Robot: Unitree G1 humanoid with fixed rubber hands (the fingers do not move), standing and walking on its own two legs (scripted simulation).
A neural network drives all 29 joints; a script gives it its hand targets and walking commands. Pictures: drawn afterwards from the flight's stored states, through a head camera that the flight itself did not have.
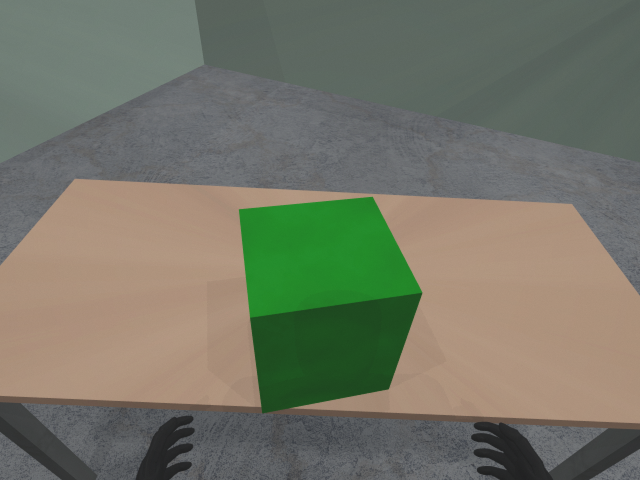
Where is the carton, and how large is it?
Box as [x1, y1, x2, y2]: [239, 197, 421, 412]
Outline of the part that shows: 372,197 239,209 250,321 262,412 388,388 419,301 421,291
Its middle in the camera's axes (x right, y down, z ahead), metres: +0.00 +0.10 +0.62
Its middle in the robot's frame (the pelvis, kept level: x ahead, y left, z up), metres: +0.41 +0.05 -0.01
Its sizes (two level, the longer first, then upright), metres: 0.210 0.200 0.250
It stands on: a table, 0.64 m high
